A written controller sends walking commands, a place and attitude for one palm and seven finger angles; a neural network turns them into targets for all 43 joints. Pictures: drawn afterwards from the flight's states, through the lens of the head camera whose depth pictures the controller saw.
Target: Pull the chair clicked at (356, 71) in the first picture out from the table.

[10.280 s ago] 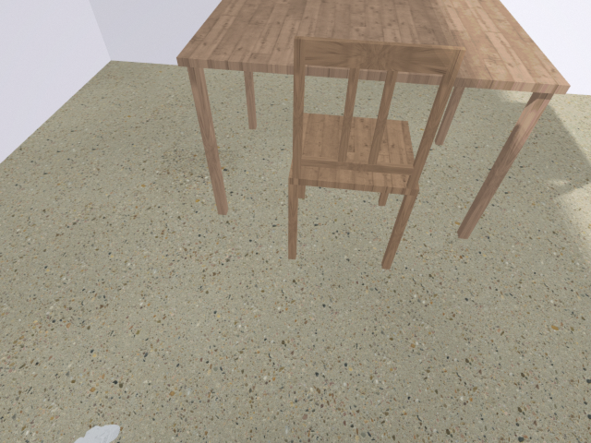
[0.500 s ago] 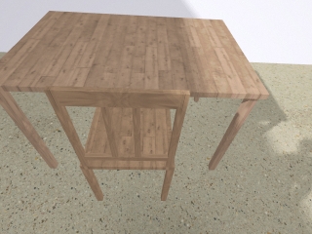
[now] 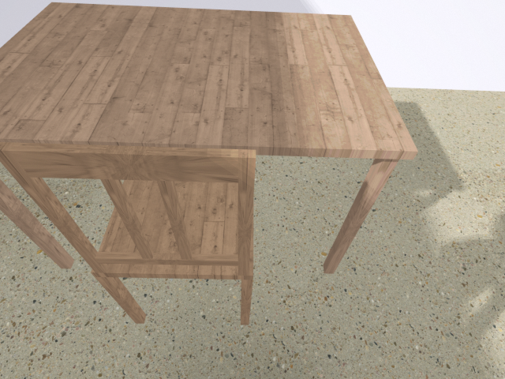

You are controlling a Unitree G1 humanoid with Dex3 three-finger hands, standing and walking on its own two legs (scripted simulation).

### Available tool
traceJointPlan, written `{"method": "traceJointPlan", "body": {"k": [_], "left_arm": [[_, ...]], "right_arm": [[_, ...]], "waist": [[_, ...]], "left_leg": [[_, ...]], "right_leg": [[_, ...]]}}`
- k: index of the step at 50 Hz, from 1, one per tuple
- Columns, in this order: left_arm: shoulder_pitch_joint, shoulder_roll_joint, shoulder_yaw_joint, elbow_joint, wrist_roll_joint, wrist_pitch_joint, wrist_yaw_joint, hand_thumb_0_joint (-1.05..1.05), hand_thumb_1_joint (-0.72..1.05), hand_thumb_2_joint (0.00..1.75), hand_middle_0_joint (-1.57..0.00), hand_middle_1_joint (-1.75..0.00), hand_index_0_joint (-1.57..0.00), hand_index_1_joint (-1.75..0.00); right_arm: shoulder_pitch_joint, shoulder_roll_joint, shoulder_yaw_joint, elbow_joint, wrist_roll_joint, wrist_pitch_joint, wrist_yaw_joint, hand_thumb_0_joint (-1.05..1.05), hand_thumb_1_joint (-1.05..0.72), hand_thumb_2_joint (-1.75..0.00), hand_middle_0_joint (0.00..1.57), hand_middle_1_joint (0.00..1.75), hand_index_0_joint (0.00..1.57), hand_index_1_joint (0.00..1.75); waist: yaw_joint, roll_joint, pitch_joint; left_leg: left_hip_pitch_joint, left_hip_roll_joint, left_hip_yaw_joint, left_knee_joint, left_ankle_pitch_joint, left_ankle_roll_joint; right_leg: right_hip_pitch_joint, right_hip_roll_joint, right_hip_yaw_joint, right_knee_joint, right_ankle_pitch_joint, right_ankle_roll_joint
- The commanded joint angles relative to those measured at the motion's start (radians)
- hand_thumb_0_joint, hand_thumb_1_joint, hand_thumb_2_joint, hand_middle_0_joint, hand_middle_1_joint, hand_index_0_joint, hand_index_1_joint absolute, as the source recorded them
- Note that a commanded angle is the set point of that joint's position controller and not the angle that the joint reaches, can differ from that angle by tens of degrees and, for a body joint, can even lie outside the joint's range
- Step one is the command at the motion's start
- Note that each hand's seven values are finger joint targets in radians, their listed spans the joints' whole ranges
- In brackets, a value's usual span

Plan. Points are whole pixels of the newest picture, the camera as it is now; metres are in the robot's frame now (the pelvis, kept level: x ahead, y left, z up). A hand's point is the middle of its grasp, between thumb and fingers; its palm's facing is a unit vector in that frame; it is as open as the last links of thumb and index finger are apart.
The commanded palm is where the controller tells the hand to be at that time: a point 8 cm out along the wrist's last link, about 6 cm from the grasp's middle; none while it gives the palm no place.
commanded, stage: come to a stop and stand still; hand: left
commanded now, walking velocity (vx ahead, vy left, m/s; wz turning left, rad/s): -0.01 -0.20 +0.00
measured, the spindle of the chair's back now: (131, 222) +0.41 +0.27 -0.07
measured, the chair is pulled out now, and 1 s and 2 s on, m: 0.00 0.00 0.00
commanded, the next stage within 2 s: look again from close up in 1.18 s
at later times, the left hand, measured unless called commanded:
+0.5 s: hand out of the picture +0.00 +0.15 -0.17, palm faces +0.04 -0.98 -0.21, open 7.3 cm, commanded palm none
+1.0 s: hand out of the picture -0.04 +0.16 -0.17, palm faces +0.02 -0.99 -0.14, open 7.4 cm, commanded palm none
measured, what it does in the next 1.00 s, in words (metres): stands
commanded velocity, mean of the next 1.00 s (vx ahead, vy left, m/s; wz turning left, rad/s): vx -0.02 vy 0.04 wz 0.00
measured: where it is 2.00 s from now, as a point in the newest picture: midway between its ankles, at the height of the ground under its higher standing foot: outside the picture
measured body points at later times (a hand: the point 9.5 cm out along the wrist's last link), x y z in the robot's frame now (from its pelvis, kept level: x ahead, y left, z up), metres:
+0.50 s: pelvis +0.00 -0.02 +0.01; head +0.01 -0.01 +0.46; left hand +0.00 +0.21 -0.15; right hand +0.06 -0.25 -0.14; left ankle -0.03 +0.09 -0.73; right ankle -0.03 -0.09 -0.73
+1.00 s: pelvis -0.01 +0.01 +0.01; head +0.00 +0.02 +0.46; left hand -0.04 +0.21 -0.15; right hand -0.06 -0.19 -0.14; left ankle -0.03 +0.09 -0.73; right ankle -0.03 -0.09 -0.73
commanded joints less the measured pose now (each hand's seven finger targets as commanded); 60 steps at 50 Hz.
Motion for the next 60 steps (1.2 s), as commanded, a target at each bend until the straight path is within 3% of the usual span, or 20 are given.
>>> {"method": "traceJointPlan", "body": {"k": [1,2,3,4,6,8,10,11,12,14,15,17,19,26,31,42,45,51,60], "left_arm": [[0.135,0.130,0.033,-0.018,-0.003,-0.005,0.001,0.00,0.90,0.90,-0.20,-0.30,-0.20,-0.30],[0.142,0.140,0.039,-0.018,-0.003,-0.007,0.005,0.00,0.90,0.90,-0.20,-0.30,-0.20,-0.30],[0.145,0.134,0.037,-0.016,-0.006,-0.014,0.012,0.00,0.90,0.90,-0.20,-0.30,-0.20,-0.30],[0.152,0.130,0.031,-0.009,-0.005,-0.025,0.019,0.00,0.90,0.90,-0.20,-0.30,-0.20,-0.30],[0.149,0.121,0.021,-0.005,-0.008,-0.043,0.030,0.00,0.90,0.90,-0.20,-0.30,-0.20,-0.30],[0.109,0.135,0.017,-0.015,-0.012,-0.048,0.037,0.00,0.90,0.90,-0.20,-0.30,-0.20,-0.30],[0.043,0.143,0.014,-0.042,-0.023,-0.045,0.035,0.00,0.90,0.90,-0.20,-0.30,-0.20,-0.30],[0.030,0.130,0.012,-0.056,-0.027,-0.043,0.033,0.00,0.90,0.90,-0.20,-0.30,-0.20,-0.30],[0.037,0.113,0.008,-0.059,-0.023,-0.040,0.035,0.00,0.90,0.90,-0.20,-0.30,-0.20,-0.30],[0.066,0.128,0.009,-0.044,-0.014,-0.034,0.036,0.00,0.90,0.90,-0.20,-0.30,-0.20,-0.30],[0.081,0.133,0.009,-0.039,-0.013,-0.035,0.035,0.00,0.90,0.90,-0.20,-0.30,-0.20,-0.30],[0.087,0.138,0.008,-0.039,-0.014,-0.037,0.036,0.00,0.90,0.90,-0.20,-0.30,-0.20,-0.30],[0.071,0.134,0.002,-0.040,-0.016,-0.037,0.034,0.00,0.90,0.90,-0.20,-0.30,-0.20,-0.30],[0.040,0.134,-0.010,-0.057,-0.017,-0.039,0.021,0.00,0.90,0.90,-0.20,-0.30,-0.20,-0.30],[0.040,0.138,-0.015,-0.054,-0.019,-0.043,0.015,0.00,0.90,0.90,-0.20,-0.30,-0.20,-0.30],[0.078,0.117,-0.022,-0.028,-0.021,-0.045,0.013,0.00,0.90,0.90,-0.20,-0.30,-0.20,-0.30],[0.094,0.107,-0.022,-0.019,-0.022,-0.047,0.015,0.00,0.90,0.90,-0.20,-0.30,-0.20,-0.30],[0.110,0.089,-0.024,-0.012,-0.021,-0.044,0.017,0.00,0.90,0.90,-0.20,-0.30,-0.20,-0.30],[0.133,0.069,-0.024,0.000,-0.018,-0.047,0.021,0.00,0.90,0.90,-0.20,-0.30,-0.20,-0.30]], "right_arm": [[0.092,-0.095,-0.026,-0.023,0.005,-0.001,-0.021,0.00,-0.90,-0.90,0.20,0.30,0.20,0.30],[0.078,-0.084,-0.023,-0.031,0.007,0.000,-0.021,0.00,-0.90,-0.90,0.20,0.30,0.20,0.30],[0.038,-0.062,-0.012,-0.044,0.011,0.002,-0.022,0.00,-0.90,-0.90,0.20,0.30,0.20,0.30],[0.005,-0.046,-0.002,-0.053,0.015,-0.001,-0.022,0.00,-0.90,-0.90,0.20,0.30,0.20,0.30],[-0.015,-0.026,0.006,-0.064,0.022,-0.004,-0.019,0.00,-0.90,-0.90,0.20,0.30,0.20,0.30],[-0.001,-0.039,0.009,-0.060,0.030,-0.003,-0.020,0.00,-0.90,-0.90,0.20,0.30,0.20,0.30],[0.048,-0.054,0.006,-0.050,0.029,-0.002,-0.019,0.00,-0.90,-0.90,0.20,0.30,0.20,0.30],[0.041,-0.070,0.002,-0.054,0.026,-0.004,-0.019,0.00,-0.90,-0.90,0.20,0.30,0.20,0.30],[0.010,-0.084,0.002,-0.065,0.025,0.000,-0.016,0.00,-0.90,-0.90,0.20,0.30,0.20,0.30],[-0.042,-0.072,0.009,-0.080,0.026,0.005,-0.010,0.00,-0.90,-0.90,0.20,0.30,0.20,0.30],[-0.049,-0.069,0.010,-0.087,0.026,0.007,-0.009,0.00,-0.90,-0.90,0.20,0.30,0.20,0.30],[-0.040,-0.076,0.010,-0.096,0.025,0.009,-0.007,0.00,-0.90,-0.90,0.20,0.30,0.20,0.30],[-0.036,-0.085,0.010,-0.099,0.024,0.011,-0.003,0.00,-0.90,-0.90,0.20,0.30,0.20,0.30],[-0.038,-0.101,0.018,-0.091,0.017,0.001,0.011,0.00,-0.90,-0.90,0.20,0.30,0.20,0.30],[-0.022,-0.112,0.028,-0.076,0.014,-0.009,0.017,0.00,-0.90,-0.90,0.20,0.30,0.20,0.30],[0.046,-0.098,0.039,-0.039,0.017,-0.021,0.017,0.00,-0.90,-0.90,0.20,0.30,0.20,0.30],[0.068,-0.090,0.040,-0.032,0.018,-0.026,0.015,0.00,-0.90,-0.90,0.20,0.30,0.20,0.30],[0.089,-0.072,0.039,-0.024,0.020,-0.028,0.012,0.00,-0.90,-0.90,0.20,0.30,0.20,0.30],[0.098,-0.065,0.037,-0.024,0.020,-0.035,0.007,0.00,-0.90,-0.90,0.20,0.30,0.20,0.30]], "waist": [[0.016,-0.104,-0.022],[0.023,-0.135,-0.037],[0.037,-0.123,-0.019],[0.047,-0.088,-0.032],[0.046,-0.020,-0.045],[0.023,-0.008,-0.059],[-0.012,0.012,-0.086],[-0.006,0.031,-0.085],[0.013,0.047,-0.053],[0.036,0.071,0.018],[0.041,0.046,0.031],[0.038,-0.003,0.001],[0.033,-0.033,-0.007],[0.034,-0.004,0.033],[0.036,0.019,0.039],[0.035,0.019,0.054],[0.033,0.028,0.031],[0.031,0.026,0.060],[0.026,0.020,0.045]], "left_leg": [[-0.117,0.036,0.037,0.079,0.258,0.032],[-0.158,0.012,0.057,0.125,0.144,0.020],[-0.205,-0.002,0.046,0.152,-0.044,0.011],[-0.223,0.001,0.028,0.167,-0.112,0.011],[-0.204,0.006,0.005,0.130,-0.105,0.013],[-0.156,0.005,-0.002,0.025,-0.007,0.018],[0.016,0.015,0.004,-0.110,0.297,0.029],[0.073,0.050,-0.011,-0.095,0.468,0.041],[0.069,0.075,-0.033,-0.053,0.556,0.052],[0.014,0.070,-0.035,-0.058,0.483,0.040],[-0.006,0.062,-0.037,-0.067,0.434,0.033],[-0.017,0.056,-0.033,-0.081,0.387,0.028],[-0.008,0.054,-0.037,-0.108,0.337,0.026],[0.008,0.066,-0.072,-0.186,0.297,0.039],[0.001,0.070,-0.092,-0.225,0.294,0.044],[-0.028,0.065,-0.112,-0.257,0.260,0.051],[-0.012,0.066,-0.111,-0.250,0.287,0.053],[-0.033,0.067,-0.115,-0.256,0.263,0.059],[0.000,0.069,-0.114,-0.239,0.338,0.065]], "right_leg": [[0.150,-0.169,0.153,-0.087,0.734,-0.040],[0.200,-0.200,0.188,-0.110,0.818,-0.052],[0.230,-0.233,0.221,-0.136,0.946,-0.069],[0.262,-0.254,0.245,-0.137,1.078,-0.073],[0.278,-0.277,0.251,-0.137,1.171,-0.061],[0.265,-0.266,0.240,-0.100,1.199,-0.039],[0.164,-0.210,0.170,-0.059,1.052,0.004],[0.106,-0.171,0.149,-0.068,0.919,0.027],[0.060,-0.159,0.153,-0.111,0.773,0.046],[0.064,-0.174,0.179,-0.173,0.681,0.058],[0.076,-0.182,0.182,-0.185,0.689,0.061],[0.121,-0.186,0.186,-0.193,0.719,0.066],[0.124,-0.182,0.183,-0.213,0.653,0.064],[0.059,-0.148,0.164,-0.276,0.324,0.041],[0.056,-0.138,0.154,-0.285,0.223,0.016],[0.047,-0.131,0.138,-0.273,0.168,0.003],[0.052,-0.131,0.134,-0.262,0.192,0.003],[0.032,-0.122,0.127,-0.258,0.177,0.004],[0.020,-0.127,0.126,-0.240,0.223,0.009]]}}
